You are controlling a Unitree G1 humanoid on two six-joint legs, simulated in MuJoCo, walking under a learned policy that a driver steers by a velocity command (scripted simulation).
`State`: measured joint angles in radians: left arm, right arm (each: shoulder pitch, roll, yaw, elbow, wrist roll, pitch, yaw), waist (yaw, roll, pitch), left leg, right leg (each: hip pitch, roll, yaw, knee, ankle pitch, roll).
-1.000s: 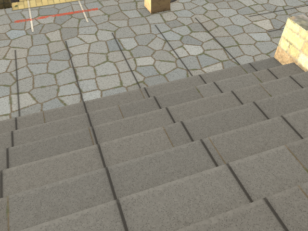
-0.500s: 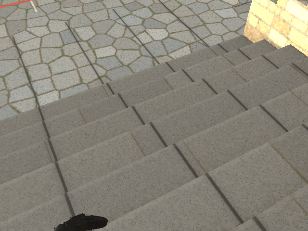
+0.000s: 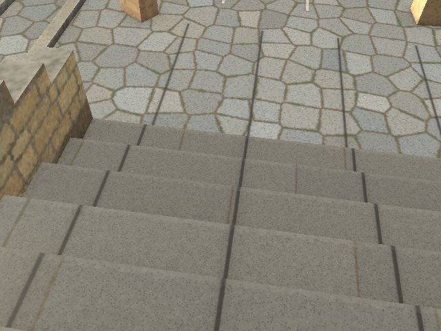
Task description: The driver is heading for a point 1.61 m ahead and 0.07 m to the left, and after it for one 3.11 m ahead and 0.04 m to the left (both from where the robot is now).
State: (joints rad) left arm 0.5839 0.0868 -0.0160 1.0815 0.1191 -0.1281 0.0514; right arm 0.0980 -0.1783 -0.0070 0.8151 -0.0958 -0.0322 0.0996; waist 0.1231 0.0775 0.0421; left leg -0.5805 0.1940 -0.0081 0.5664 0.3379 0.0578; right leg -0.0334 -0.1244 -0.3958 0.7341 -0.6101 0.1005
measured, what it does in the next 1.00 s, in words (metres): goes down: left foot 0.14 m lower, then right foot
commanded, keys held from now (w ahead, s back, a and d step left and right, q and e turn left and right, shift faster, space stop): q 0.40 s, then no key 0.06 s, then e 0.54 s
